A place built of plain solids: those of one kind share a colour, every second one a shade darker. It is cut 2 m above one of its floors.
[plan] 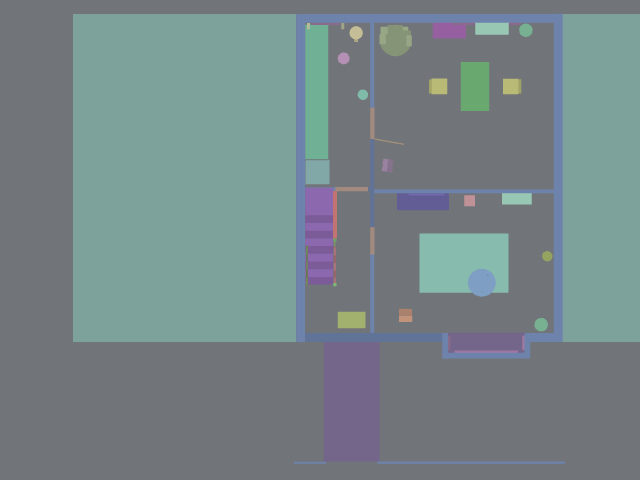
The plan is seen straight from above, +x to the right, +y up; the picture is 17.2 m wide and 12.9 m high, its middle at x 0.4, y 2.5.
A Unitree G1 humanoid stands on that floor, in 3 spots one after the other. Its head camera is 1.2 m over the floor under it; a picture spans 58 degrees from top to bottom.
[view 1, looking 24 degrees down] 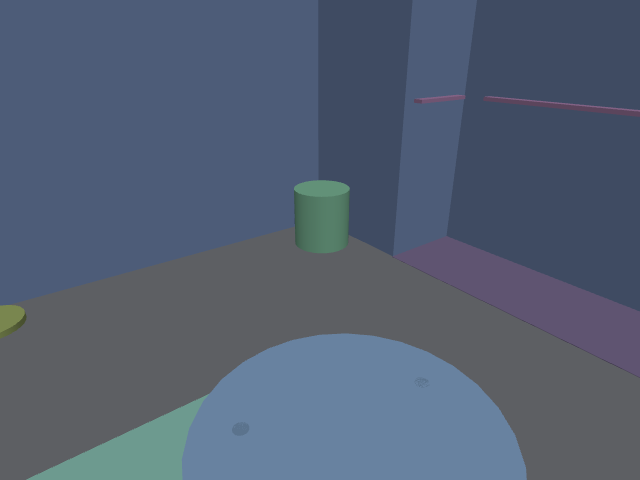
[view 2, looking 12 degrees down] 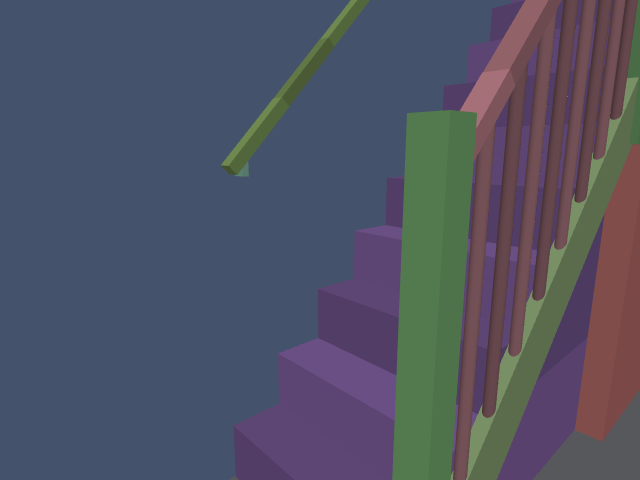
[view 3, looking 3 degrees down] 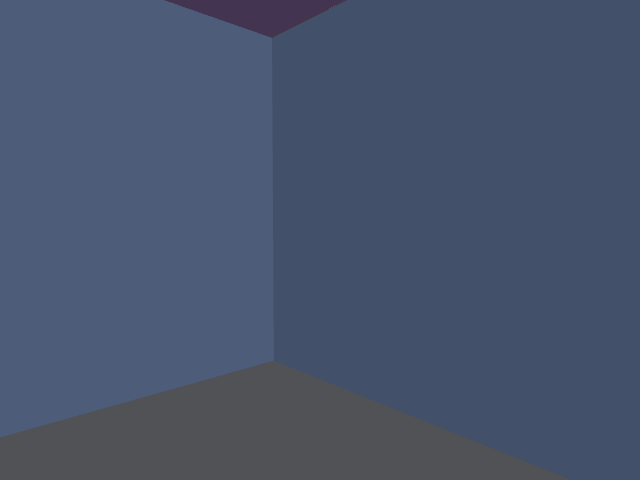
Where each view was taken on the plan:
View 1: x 4.21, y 1.85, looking -37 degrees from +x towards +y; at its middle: plant_pot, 2.74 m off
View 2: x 1.25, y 0.60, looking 138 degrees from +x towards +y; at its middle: wall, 1.72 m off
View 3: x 3.81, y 6.01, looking -43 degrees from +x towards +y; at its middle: wall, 3.16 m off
